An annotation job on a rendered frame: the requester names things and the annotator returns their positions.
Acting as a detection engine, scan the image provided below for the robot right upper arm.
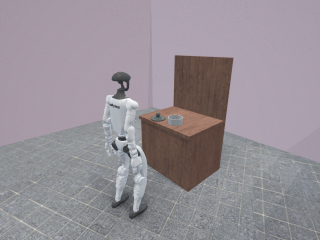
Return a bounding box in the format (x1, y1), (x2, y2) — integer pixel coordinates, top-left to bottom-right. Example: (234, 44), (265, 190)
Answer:
(124, 99), (139, 133)

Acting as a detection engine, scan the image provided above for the humanoid robot torso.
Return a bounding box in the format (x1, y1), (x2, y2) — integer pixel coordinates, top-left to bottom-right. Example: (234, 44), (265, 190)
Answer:
(109, 96), (134, 153)

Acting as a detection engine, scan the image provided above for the robot right forearm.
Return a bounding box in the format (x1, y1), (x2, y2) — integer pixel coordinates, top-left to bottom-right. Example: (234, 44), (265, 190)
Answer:
(125, 126), (138, 158)

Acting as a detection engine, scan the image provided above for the table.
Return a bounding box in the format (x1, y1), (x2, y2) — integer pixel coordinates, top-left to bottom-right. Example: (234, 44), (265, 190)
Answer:
(139, 55), (234, 192)

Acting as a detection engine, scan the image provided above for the robot left upper arm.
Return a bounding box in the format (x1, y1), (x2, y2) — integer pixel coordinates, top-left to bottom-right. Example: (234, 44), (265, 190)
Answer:
(102, 95), (114, 125)

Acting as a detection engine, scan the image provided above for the left robot foot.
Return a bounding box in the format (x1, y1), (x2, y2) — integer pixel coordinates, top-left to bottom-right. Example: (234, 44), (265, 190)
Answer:
(111, 194), (129, 208)

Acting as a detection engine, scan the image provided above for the left robot hand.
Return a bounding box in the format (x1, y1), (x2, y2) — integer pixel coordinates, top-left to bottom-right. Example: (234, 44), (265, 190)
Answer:
(105, 141), (116, 158)

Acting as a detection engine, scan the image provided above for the lid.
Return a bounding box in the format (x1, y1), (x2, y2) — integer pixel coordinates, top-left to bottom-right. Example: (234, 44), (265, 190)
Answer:
(150, 115), (166, 122)

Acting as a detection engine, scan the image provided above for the robot left forearm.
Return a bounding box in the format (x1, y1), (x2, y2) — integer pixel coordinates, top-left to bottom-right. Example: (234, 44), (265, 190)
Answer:
(102, 121), (113, 143)

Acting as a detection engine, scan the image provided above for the pot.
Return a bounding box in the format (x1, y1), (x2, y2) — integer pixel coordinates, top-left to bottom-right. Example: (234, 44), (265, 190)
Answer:
(168, 115), (183, 126)

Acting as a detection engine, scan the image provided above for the right robot hand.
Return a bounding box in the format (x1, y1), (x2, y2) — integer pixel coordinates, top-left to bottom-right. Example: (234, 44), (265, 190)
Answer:
(131, 156), (143, 175)

